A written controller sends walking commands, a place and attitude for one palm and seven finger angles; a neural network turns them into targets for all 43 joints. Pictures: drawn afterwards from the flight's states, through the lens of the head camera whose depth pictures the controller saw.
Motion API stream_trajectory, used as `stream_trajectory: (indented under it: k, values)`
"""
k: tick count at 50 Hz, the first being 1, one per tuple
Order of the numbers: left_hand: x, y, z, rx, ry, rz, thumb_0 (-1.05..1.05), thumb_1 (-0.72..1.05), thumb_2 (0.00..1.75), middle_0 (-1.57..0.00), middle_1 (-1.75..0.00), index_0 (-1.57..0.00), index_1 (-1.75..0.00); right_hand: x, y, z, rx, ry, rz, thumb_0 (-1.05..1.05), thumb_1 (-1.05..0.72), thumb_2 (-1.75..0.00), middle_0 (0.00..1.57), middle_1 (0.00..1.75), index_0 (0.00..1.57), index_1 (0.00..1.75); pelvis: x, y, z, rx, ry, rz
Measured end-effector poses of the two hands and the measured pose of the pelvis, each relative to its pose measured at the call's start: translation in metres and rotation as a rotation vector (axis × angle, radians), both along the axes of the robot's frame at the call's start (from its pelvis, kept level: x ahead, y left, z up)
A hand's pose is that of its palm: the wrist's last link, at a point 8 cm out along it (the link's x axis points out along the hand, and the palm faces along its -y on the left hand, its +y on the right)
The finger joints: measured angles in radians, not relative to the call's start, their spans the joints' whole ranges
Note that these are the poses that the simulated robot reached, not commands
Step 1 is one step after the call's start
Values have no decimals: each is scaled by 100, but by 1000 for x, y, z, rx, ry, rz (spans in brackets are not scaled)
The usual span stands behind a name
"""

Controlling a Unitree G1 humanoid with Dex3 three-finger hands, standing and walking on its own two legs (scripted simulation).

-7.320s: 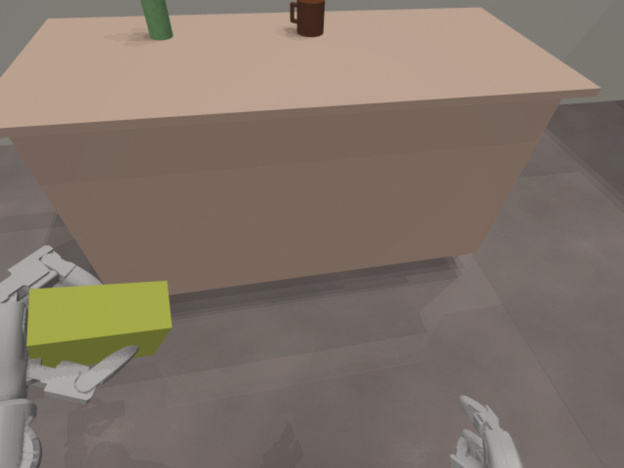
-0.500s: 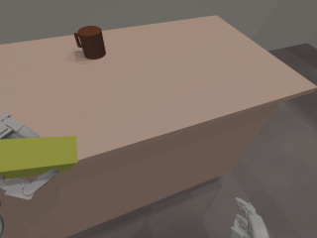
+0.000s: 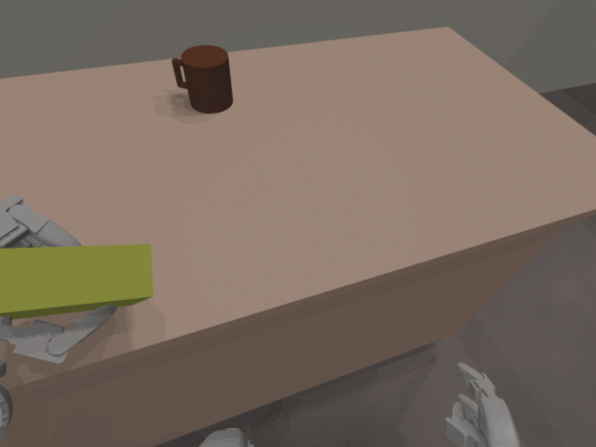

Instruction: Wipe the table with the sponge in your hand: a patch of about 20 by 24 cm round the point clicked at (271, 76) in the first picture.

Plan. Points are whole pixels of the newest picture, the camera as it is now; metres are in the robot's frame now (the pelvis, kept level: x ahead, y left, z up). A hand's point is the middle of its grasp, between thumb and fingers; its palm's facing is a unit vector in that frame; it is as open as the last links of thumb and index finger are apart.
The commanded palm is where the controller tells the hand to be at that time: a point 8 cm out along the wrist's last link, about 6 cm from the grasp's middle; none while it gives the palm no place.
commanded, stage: come to a stop and stand still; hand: left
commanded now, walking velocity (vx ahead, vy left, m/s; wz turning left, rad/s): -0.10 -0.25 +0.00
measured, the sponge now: (98, 281) +0.23 +0.22 +0.17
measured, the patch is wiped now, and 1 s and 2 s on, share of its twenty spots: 0.00 0.00 0.00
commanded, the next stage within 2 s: look again from close up in 1.34 s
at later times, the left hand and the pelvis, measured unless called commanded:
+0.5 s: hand (38, 263) +0.23 +0.26 +0.18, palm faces +0.39 -0.85 -0.36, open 9.3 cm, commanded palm +0.18 +0.30 +0.20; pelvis +0.02 +0.02 +0.02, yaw -1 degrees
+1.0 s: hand (15, 265) +0.24 +0.29 +0.17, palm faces +0.33 -0.84 -0.42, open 9.3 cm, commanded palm +0.17 +0.32 +0.20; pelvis +0.01 +0.05 +0.02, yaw -1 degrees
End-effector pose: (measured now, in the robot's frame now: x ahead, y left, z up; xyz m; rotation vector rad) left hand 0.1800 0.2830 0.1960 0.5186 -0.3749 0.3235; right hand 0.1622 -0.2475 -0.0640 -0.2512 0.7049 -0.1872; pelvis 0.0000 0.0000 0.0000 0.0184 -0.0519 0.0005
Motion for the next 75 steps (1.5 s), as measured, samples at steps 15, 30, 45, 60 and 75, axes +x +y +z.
stream_trajectory:
  k: [15, 30, 45, 60, 75]
  values:
    - [9, 13, 3, -85, 79, 16, 0, -43, 103, -81, -140, -81, -140, 16, 65, 6, 115, 3, 88, 1, -90, -90, 20, 30, 21, 30, 18, 16, 18, -39, 29, -12]
    - [12, 16, 0, -119, 110, 27, 0, -43, 104, -81, -140, -81, -140, 20, 34, 26, 30, -40, 22, 2, -90, -90, 20, 30, 21, 30, 15, 19, 23, -43, 27, -12]
    - [17, 27, -17, -77, 156, -92, 0, -43, 104, -81, -140, -81, -140, -4, 56, 25, 30, -31, 38, 2, -90, -90, 20, 30, 21, 30, 7, 42, 20, -40, 35, -35]
    - [30, 59, -6, -94, 67, 14, 0, -43, 104, -81, -140, -81, -140, 30, 94, 23, 62, -27, 118, 2, -90, -90, 20, 30, 21, 30, 22, 56, 21, -53, 35, -19]
    - [35, 69, -7, -77, 102, 16, 0, -44, 104, -81, -140, -81, -140, 47, 92, 31, 32, -35, 92, 1, -90, -90, 20, 30, 21, 30, 28, 63, 22, -55, 31, -18]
